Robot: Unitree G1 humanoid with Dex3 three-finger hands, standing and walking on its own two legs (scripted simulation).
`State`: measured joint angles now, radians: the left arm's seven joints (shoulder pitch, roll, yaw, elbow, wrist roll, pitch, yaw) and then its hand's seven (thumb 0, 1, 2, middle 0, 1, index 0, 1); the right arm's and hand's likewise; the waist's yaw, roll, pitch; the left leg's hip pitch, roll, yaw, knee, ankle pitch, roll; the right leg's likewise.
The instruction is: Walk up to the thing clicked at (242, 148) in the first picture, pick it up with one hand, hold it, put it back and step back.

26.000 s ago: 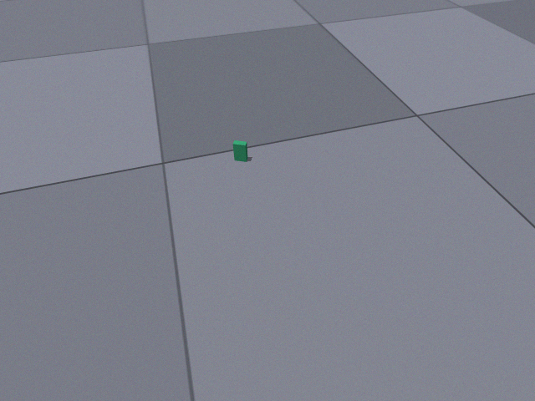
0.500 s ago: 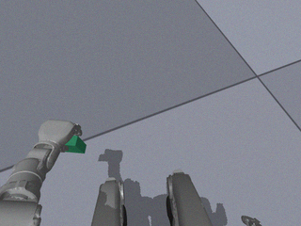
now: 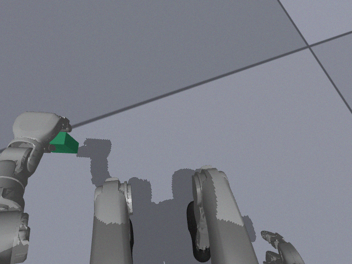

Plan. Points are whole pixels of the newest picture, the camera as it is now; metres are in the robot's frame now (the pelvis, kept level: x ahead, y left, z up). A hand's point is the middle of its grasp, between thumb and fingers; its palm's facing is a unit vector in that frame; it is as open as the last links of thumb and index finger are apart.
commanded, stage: crouch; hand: left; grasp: from above
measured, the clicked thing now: (58, 143) +0.43 +0.28 -0.24
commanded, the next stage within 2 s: lower in 0.64 s
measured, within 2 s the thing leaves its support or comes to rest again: rests again in 1.26 s
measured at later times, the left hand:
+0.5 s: hand (54, 146) +0.42 +0.28 -0.21, palm faces -0.47 +0.06 -0.88, open 6.7 cm
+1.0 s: hand (58, 150) +0.42 +0.29 -0.25, palm faces -0.51 +0.03 -0.86, open 6.7 cm
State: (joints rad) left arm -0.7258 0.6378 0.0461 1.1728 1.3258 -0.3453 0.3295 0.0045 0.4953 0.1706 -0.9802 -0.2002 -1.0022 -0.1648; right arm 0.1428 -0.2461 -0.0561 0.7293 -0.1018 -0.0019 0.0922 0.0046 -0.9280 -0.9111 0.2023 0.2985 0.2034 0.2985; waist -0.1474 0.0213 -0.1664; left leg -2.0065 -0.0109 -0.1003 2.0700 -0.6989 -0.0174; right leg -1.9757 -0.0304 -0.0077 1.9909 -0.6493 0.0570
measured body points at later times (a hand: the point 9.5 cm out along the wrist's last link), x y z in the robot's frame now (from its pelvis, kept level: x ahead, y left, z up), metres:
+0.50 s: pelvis -0.01 +0.00 -0.06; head +0.21 +0.05 +0.33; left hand +0.44 +0.28 -0.16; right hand +0.05 -0.29 -0.17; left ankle +0.07 +0.12 -0.41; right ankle +0.09 -0.15 -0.41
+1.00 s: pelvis -0.01 +0.00 -0.09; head +0.22 +0.06 +0.29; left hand +0.44 +0.28 -0.20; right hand +0.05 -0.28 -0.20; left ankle +0.07 +0.12 -0.41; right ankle +0.09 -0.15 -0.40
